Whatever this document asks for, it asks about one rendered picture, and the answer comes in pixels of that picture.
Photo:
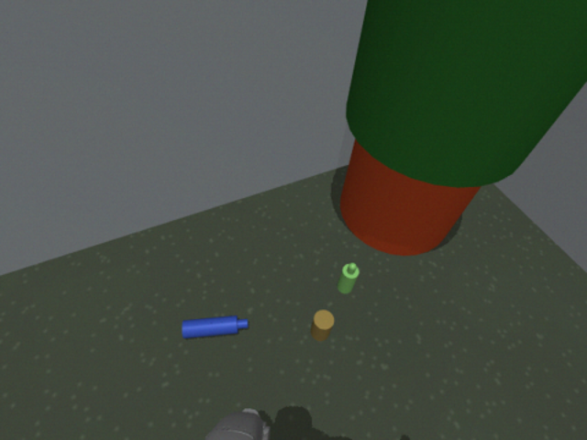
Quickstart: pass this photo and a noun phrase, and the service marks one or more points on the potted plant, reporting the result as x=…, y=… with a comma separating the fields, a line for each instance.
x=447, y=96

